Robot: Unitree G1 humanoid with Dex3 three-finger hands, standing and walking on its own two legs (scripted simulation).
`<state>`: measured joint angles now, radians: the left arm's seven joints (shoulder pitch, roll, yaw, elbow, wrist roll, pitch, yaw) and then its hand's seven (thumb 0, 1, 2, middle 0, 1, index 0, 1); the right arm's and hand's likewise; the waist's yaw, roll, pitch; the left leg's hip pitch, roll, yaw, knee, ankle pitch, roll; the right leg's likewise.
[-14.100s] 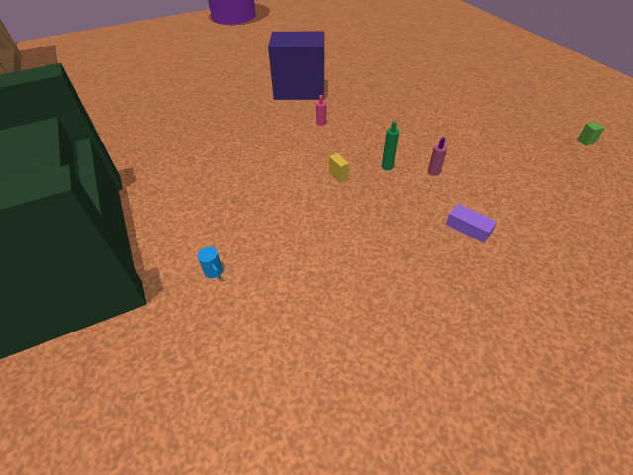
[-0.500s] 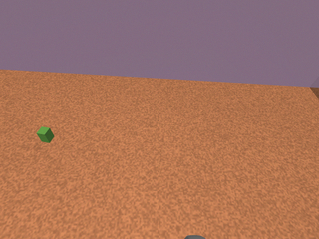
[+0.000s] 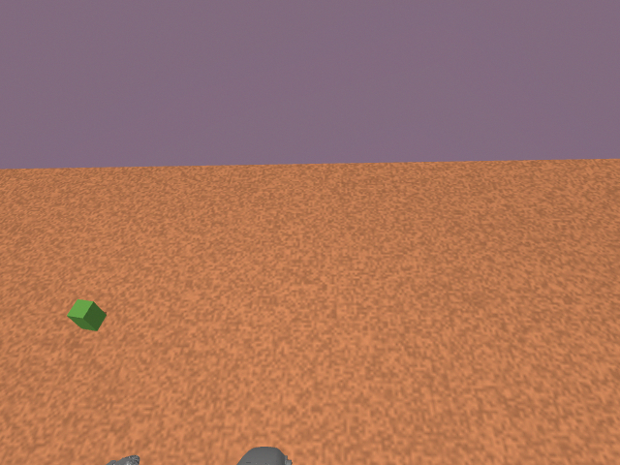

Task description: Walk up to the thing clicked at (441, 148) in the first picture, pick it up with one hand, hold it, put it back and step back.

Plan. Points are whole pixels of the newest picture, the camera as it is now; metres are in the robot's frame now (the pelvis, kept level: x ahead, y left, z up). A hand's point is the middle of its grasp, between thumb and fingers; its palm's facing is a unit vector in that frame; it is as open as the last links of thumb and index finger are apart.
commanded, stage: walk up
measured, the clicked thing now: out of the picture -0.21 +1.08 -0.67
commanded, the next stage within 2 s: none
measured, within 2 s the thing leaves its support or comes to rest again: neither
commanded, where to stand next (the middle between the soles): +0.68 +0.01 m, yaw +2 degrees
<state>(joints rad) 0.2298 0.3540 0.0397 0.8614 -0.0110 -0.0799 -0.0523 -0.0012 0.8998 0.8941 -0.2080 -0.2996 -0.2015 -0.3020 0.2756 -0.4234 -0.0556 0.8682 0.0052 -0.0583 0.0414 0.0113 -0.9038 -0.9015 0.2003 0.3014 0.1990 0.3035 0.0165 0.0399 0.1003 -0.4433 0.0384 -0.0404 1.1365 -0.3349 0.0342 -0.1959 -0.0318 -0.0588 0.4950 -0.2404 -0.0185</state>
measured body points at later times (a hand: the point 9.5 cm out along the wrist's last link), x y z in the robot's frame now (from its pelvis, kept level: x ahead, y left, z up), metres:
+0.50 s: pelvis +0.22 +0.05 +0.00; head +0.23 +0.08 +0.45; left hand +0.27 +0.37 -0.13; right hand +0.26 -0.27 -0.09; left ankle +0.22 +0.15 -0.74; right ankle +0.29 -0.13 -0.67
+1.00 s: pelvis +0.39 -0.03 +0.01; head +0.40 -0.05 +0.46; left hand +0.48 +0.28 -0.09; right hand +0.45 -0.34 -0.12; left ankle +0.44 +0.13 -0.67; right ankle +0.42 -0.11 -0.74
